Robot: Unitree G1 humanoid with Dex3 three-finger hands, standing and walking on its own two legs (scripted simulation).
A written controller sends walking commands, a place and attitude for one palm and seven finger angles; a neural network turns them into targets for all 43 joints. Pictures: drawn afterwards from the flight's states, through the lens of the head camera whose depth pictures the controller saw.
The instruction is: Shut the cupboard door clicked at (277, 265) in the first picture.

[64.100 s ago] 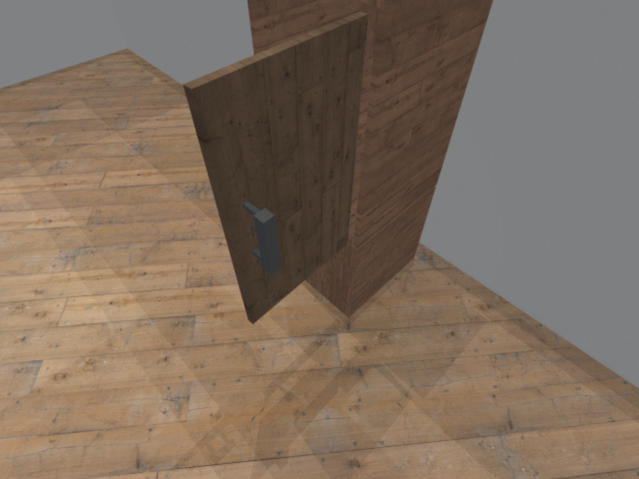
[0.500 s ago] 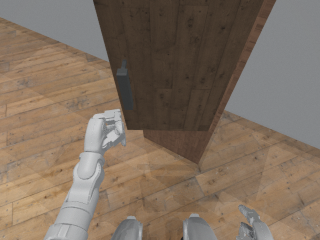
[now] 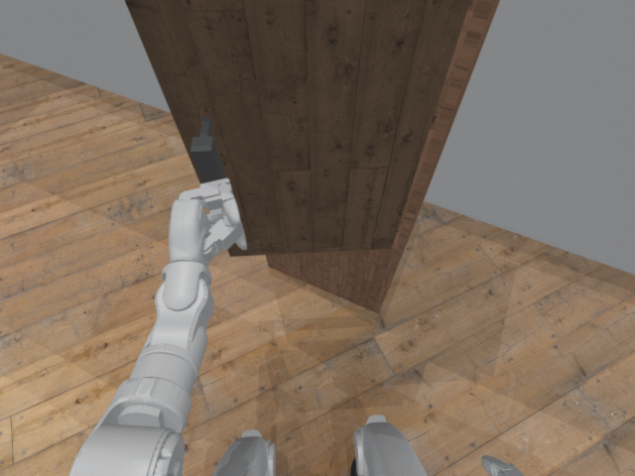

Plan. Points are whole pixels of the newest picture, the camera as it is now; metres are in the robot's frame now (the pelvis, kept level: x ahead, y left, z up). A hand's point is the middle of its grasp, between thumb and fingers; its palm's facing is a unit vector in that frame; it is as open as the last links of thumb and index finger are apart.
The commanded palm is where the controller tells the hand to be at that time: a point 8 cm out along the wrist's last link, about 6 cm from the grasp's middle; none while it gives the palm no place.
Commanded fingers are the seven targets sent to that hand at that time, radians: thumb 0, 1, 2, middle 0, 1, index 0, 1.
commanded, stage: bring the fist close to the handle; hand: left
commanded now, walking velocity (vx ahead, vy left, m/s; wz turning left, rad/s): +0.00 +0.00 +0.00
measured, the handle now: (216, 170) +0.52 +0.13 +0.04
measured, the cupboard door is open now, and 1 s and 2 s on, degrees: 28 18 2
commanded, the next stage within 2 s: push the door shut along its arc in 0.16 s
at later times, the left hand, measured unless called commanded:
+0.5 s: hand (243, 214) +0.43 +0.08 +0.05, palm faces -0.05 -1.00 -0.06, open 3.1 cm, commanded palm +0.42 +0.14 +0.05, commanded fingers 0.00 0.90 0.90 -1.30 -1.50 -1.30 -1.50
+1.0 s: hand (241, 178) +0.49 +0.09 +0.05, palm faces -0.16 -0.98 -0.06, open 3.1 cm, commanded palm +0.50 +0.12 +0.05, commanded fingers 0.00 0.90 0.90 -1.30 -1.50 -1.30 -1.50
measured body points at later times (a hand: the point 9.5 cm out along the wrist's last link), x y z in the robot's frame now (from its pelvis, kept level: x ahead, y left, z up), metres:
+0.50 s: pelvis -0.01 +0.00 -0.01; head +0.09 -0.01 +0.43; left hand +0.43 +0.14 +0.06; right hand +0.09 -0.25 -0.13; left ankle +0.01 +0.13 -0.65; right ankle +0.04 -0.11 -0.65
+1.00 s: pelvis -0.02 +0.01 -0.03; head +0.11 +0.02 +0.40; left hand +0.50 +0.14 +0.06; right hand -0.01 -0.26 -0.14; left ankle +0.01 +0.13 -0.65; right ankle +0.04 -0.11 -0.65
